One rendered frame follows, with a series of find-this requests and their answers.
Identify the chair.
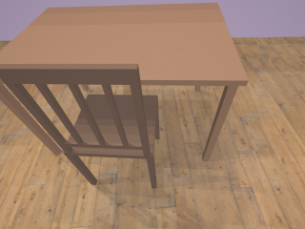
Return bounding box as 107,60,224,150
0,64,160,189

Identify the table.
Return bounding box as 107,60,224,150
0,2,249,161

